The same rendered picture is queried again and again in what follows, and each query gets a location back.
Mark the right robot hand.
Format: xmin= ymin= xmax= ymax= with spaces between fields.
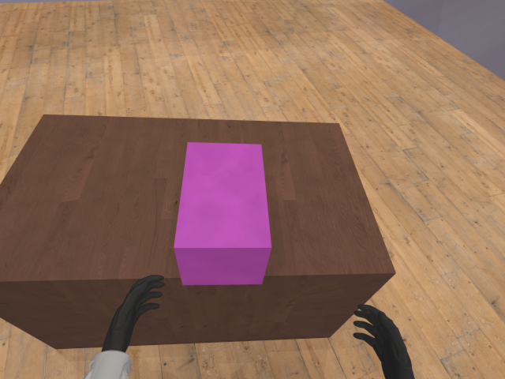
xmin=353 ymin=305 xmax=415 ymax=379

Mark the carton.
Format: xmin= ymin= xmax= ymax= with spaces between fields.
xmin=174 ymin=142 xmax=271 ymax=285

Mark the left robot hand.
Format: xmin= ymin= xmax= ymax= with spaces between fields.
xmin=101 ymin=275 xmax=165 ymax=352

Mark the robot left forearm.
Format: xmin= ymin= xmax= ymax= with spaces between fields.
xmin=83 ymin=350 xmax=132 ymax=379

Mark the pedestal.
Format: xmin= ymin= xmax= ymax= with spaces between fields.
xmin=0 ymin=114 xmax=396 ymax=349

